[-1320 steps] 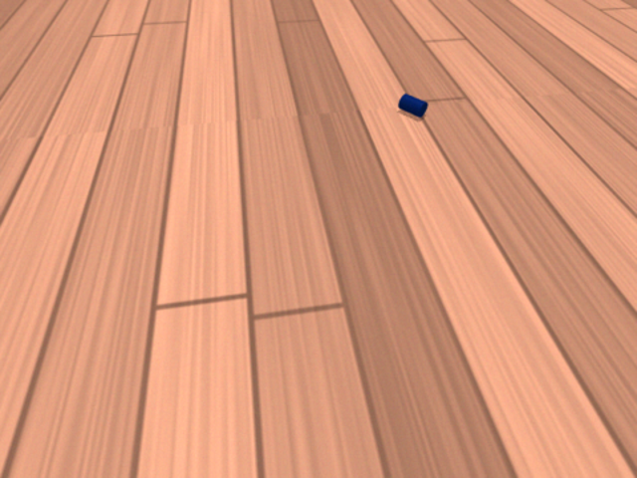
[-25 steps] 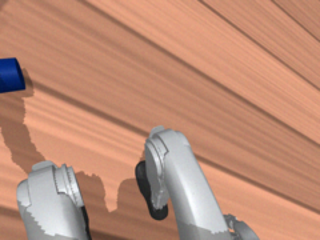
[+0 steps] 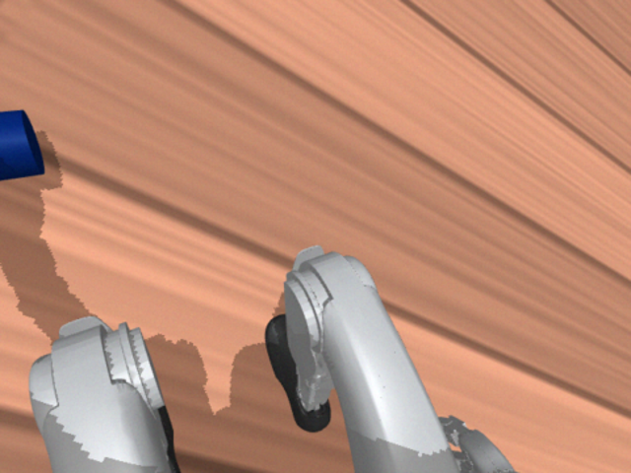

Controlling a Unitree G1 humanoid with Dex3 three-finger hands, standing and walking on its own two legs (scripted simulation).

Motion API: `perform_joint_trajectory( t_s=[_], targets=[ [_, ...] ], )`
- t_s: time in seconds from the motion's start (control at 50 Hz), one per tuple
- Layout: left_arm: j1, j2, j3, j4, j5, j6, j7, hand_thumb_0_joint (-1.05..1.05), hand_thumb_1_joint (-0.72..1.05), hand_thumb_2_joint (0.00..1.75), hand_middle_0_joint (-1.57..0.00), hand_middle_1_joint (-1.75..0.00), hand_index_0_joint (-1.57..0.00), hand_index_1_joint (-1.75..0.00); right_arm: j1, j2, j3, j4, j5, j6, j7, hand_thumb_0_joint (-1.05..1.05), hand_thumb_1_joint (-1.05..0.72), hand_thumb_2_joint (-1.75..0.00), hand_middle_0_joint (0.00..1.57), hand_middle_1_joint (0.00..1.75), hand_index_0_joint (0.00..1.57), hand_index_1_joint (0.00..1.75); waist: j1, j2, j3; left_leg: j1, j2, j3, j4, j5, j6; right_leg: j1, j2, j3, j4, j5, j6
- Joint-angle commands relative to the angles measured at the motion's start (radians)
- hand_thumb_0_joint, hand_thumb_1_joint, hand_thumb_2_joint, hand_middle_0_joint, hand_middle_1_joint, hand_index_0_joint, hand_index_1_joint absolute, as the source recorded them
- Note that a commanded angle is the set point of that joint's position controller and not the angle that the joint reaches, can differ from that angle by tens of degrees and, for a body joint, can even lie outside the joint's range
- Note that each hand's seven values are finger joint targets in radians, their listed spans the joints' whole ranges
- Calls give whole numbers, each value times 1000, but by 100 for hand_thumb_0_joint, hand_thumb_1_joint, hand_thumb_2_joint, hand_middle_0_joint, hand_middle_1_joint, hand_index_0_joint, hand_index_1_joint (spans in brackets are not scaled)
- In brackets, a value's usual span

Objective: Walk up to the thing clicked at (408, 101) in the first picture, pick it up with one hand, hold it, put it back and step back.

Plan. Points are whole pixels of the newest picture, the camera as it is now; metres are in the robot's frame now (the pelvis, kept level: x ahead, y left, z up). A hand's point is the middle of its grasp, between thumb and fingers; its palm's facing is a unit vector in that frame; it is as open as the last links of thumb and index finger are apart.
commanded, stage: rise first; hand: left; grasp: from above
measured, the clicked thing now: out of the picture +0.55 +0.28 -0.29
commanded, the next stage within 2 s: none
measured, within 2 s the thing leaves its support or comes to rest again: neither
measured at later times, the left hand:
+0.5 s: hand out of the picture +0.51 +0.31 -0.16, palm faces -0.46 -0.04 -0.89, open 13.8 cm
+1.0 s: hand out of the picture +0.51 +0.31 -0.17, palm faces -0.47 -0.04 -0.88, open 13.7 cm
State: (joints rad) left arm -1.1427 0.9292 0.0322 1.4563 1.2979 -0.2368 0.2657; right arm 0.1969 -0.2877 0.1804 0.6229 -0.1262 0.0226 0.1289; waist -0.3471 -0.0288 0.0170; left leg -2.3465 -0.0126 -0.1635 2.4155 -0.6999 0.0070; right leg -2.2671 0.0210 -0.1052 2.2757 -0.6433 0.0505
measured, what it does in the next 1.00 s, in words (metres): stands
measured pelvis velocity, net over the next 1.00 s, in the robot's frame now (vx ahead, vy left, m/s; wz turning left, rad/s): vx -0.01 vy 0.00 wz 0.00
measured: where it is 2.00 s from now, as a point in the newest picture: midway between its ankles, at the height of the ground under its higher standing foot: (235, 428)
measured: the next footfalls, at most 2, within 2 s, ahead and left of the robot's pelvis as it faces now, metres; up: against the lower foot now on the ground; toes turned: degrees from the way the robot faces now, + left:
none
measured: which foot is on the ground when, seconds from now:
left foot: down 0.00-1.00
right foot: down 0.00-1.00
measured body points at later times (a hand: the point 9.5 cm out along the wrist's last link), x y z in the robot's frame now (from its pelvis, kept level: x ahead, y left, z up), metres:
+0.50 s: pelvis -0.01 +0.00 +0.00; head +0.26 +0.10 +0.35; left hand +0.53 +0.31 -0.11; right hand +0.02 -0.27 -0.07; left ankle +0.07 +0.12 -0.30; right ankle +0.11 -0.12 -0.30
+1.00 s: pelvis -0.01 +0.00 +0.00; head +0.26 +0.10 +0.35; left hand +0.53 +0.31 -0.12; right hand +0.02 -0.26 -0.07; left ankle +0.07 +0.12 -0.30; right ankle +0.11 -0.12 -0.30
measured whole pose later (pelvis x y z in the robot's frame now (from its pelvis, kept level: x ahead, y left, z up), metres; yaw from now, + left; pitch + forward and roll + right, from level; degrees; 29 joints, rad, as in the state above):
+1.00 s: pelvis -0.01 +0.00 +0.00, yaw +0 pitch +35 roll -12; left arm -1.15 0.94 0.02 1.43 1.29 -0.23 0.23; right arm 0.21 -0.30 0.20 0.59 -0.13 0.04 0.11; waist -0.35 -0.03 0.02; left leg -2.35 -0.02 -0.16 2.41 -0.68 0.01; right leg -2.26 0.02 -0.11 2.26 -0.63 0.05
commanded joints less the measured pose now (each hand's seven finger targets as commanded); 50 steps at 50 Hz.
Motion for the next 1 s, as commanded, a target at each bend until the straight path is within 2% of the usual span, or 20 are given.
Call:
perform_joint_trajectory(
  t_s=[0.0,0.02,0.12,0.16,0.2,0.24,0.3,0.34,0.36,0.4,0.44,0.52,0.56,0.64,0.7,0.76,0.84,0.88,0.92,0.98],
  targets=[
    [-306,232,36,-143,-18,2,29,0,-50,98,-11,-97,-11,-97,239,-291,-94,12,-4,11,-9,0,-91,-90,20,30,20,30,-11,439,-685,556,4,83,-248,262,10,364,26,-76,-197,246,-88],
    [-327,220,27,-160,-21,-2,26,0,-50,98,-11,-98,-11,-97,238,-287,-90,10,-5,14,-10,0,-90,-90,20,30,20,30,-22,444,-701,549,6,81,-253,252,10,375,29,-80,-196,241,-85],
    [-321,224,20,-159,-21,2,19,0,-50,98,-11,-97,-11,-97,231,-283,-92,9,0,22,-12,0,-91,-90,20,30,20,30,-9,438,-710,562,7,82,-259,251,13,371,31,-73,-199,241,-84],
    [-316,199,13,-130,-28,2,16,0,-50,98,-10,-98,-10,-98,242,-287,-91,9,-2,21,-12,0,-91,-90,20,30,20,30,-35,404,-656,523,4,79,-253,236,13,364,29,-80,-204,229,-87],
    [-360,214,10,-184,-24,-4,13,0,-50,98,-12,-96,-12,-96,234,-282,-86,11,-1,21,-15,0,-91,-90,20,30,20,30,-29,427,-692,546,8,79,-254,242,14,370,32,-79,-201,236,-87],
    [-344,229,21,-170,-19,-5,15,0,-49,97,-12,-96,-12,-96,235,-285,-85,5,-1,22,-16,0,-91,-90,20,30,20,30,-20,448,-690,561,6,76,-265,249,8,363,28,-79,-194,234,-88],
    [-346,217,15,-149,-17,-8,13,0,-49,98,-12,-96,-12,-96,232,-297,-86,3,-3,21,-19,0,-91,-90,20,30,20,30,-33,426,-656,549,5,67,-258,226,6,325,27,-84,-198,210,-93],
    [-347,236,21,-154,-13,-9,16,0,-50,99,-11,-97,-11,-97,220,-299,-86,-5,-1,22,-24,0,-91,-90,20,30,20,30,-22,446,-672,555,4,71,-259,219,6,319,25,-81,-198,204,-94],
    [-363,235,20,-180,-12,-11,18,0,-50,99,-11,-97,-11,-97,223,-289,-84,-6,-3,21,-23,0,-91,-90,20,30,20,30,-15,454,-694,561,5,76,-264,212,8,335,28,-77,-198,203,-91],
    [-363,232,18,-161,-8,-8,22,0,-51,99,-12,-96,-11,-96,226,-291,-85,-2,-3,20,-23,0,-90,-90,20,30,20,30,-20,440,-668,526,2,84,-262,185,11,333,28,-77,-208,182,-91],
    [-376,234,14,-173,-12,-9,22,0,-52,100,-11,-97,-10,-97,225,-283,-80,0,-1,21,-24,0,-91,-90,20,30,20,30,-20,453,-709,547,4,83,-268,197,12,348,31,-77,-201,199,-88],
    [-367,203,-7,-144,-17,2,19,0,-52,100,-11,-97,-10,-98,225,-287,-83,8,1,22,-28,0,-91,-90,20,30,20,30,-30,444,-670,552,7,75,-269,198,11,317,30,-80,-202,200,-91],
    [-376,204,-6,-148,-20,3,18,0,-52,100,-11,-96,-10,-96,233,-288,-77,8,-3,20,-28,0,-90,-90,20,30,20,30,-41,431,-656,523,4,80,-258,208,12,341,27,-79,-207,210,-88],
    [-358,237,14,-144,-16,7,12,0,-50,99,-13,-94,-12,-95,233,-297,-77,-3,-2,19,-31,0,-90,-90,20,30,20,30,-24,427,-653,521,1,79,-263,213,10,341,23,-76,-212,203,-93],
    [-358,242,18,-189,-10,8,9,0,-49,98,-13,-96,-12,-96,241,-288,-79,-8,-2,21,-27,0,-90,-90,20,30,20,30,-14,480,-729,597,6,76,-266,266,4,362,26,-79,-194,245,-91],
    [-344,210,10,-172,-23,15,3,0,-49,98,-12,-95,-12,-95,242,-297,-84,-7,-3,23,-26,0,-91,-90,20,30,20,30,-33,459,-692,607,7,66,-254,289,3,323,23,-84,-196,255,-94],
    [-357,253,30,-206,-17,9,5,0,-48,98,-14,-93,-13,-94,241,-295,-82,-15,-3,25,-27,0,-90,-90,20,30,20,30,-25,456,-695,551,2,85,-249,255,8,363,24,-77,-207,234,-92],
    [-358,243,26,-211,-20,8,1,0,-47,97,-16,-90,-15,-91,241,-294,-79,-6,-4,25,-25,0,-91,-90,20,30,20,30,-20,465,-705,573,3,86,-245,269,7,363,25,-75,-205,243,-93],
    [-347,219,20,-190,-23,6,-2,0,-48,97,-14,-93,-13,-94,246,-300,-81,-15,-5,24,-23,0,-91,-90,20,30,20,30,-38,448,-666,564,4,72,-253,256,3,336,25,-86,-202,226,-97],
    [-350,226,17,-200,-17,3,-5,0,-49,98,-14,-92,-13,-93,239,-297,-79,-22,-6,24,-24,0,-90,-90,20,30,20,30,-33,453,-673,561,4,71,-262,231,3,336,24,-85,-204,205,-97]
  ],
)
